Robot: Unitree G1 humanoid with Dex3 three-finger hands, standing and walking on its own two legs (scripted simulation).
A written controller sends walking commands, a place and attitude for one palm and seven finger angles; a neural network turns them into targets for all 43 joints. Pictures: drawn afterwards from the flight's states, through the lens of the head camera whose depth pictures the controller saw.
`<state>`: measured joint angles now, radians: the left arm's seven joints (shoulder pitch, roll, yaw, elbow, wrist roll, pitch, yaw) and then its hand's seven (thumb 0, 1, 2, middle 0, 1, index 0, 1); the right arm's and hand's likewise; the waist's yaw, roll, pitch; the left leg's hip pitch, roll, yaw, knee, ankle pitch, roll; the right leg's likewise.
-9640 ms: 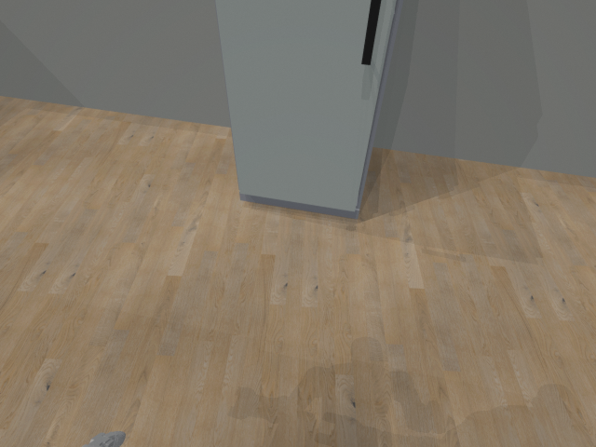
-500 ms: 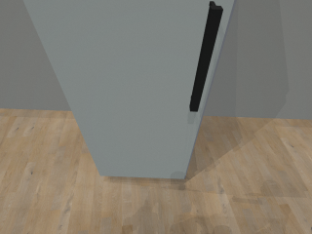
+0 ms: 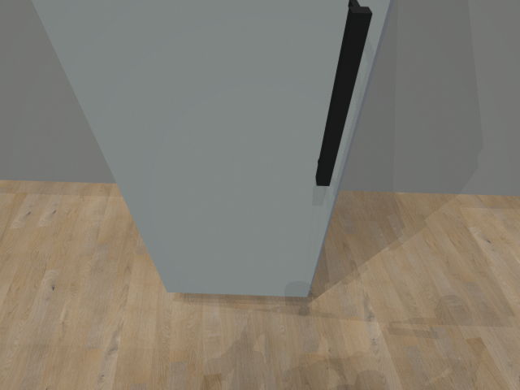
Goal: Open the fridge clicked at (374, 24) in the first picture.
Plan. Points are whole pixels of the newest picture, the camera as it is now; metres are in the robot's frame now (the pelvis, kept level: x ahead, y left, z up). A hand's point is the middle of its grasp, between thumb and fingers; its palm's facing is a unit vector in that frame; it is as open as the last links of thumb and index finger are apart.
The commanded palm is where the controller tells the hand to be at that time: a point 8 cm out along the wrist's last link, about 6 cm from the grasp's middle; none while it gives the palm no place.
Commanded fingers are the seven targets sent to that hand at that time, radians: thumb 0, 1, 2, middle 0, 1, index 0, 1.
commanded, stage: look again from close up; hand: right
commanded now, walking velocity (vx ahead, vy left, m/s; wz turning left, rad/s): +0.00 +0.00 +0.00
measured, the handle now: (335, 107) +0.55 -0.10 +0.17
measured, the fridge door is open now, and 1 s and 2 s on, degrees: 0 0 0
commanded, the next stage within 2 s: shuffle to correct the standing spot in 0.86 s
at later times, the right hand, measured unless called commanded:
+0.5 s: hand out of the picture +0.04 -0.21 -0.17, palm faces -0.01 +0.96 -0.27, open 7.4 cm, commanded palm none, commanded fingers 0.00 -0.90 -0.90 0.20 0.30 0.20 0.30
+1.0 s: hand out of the picture +0.06 -0.22 -0.16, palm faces -0.02 +0.96 -0.29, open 7.4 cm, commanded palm none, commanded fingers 0.00 -0.90 -0.90 0.20 0.30 0.20 0.30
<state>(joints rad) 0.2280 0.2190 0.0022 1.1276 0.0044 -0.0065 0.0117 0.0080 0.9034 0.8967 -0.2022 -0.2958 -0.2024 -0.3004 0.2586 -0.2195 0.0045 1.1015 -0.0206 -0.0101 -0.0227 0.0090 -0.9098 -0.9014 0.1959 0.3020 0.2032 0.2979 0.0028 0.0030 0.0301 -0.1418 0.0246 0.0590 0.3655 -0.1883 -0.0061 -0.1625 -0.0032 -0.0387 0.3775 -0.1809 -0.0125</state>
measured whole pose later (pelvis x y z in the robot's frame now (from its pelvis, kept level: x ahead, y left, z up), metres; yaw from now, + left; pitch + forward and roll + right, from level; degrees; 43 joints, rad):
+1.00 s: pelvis +0.02 +0.00 +0.00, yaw +0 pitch -1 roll +0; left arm 0.17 0.28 -0.01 1.12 0.01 -0.01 0.01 0.01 0.90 0.90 -0.20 -0.30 -0.20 -0.30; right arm 0.20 -0.28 0.00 1.10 -0.02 -0.01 -0.01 0.01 -0.91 -0.90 0.20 0.30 0.20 0.30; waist 0.00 0.00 0.03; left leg -0.10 0.02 0.06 0.32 -0.19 0.00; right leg -0.13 0.00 -0.03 0.33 -0.18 -0.01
